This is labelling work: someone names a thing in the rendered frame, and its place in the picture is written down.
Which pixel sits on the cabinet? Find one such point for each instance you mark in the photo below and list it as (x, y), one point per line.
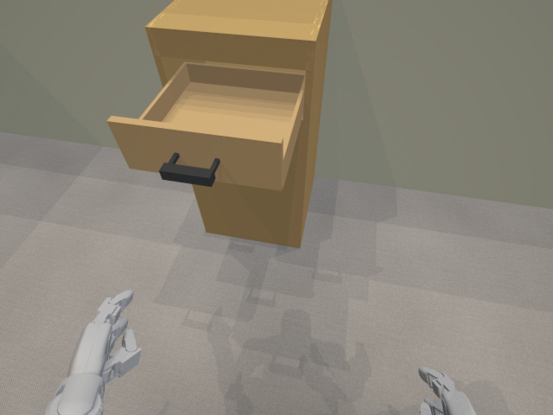
(281, 35)

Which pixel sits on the left robot hand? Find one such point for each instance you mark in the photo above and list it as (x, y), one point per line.
(97, 340)

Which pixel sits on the drawer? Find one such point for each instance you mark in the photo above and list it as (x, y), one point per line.
(248, 118)

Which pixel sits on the robot left forearm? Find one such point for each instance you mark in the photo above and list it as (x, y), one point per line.
(78, 394)

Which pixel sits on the right robot hand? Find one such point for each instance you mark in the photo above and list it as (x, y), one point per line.
(454, 402)

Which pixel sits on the handle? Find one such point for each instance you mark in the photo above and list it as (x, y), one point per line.
(187, 174)

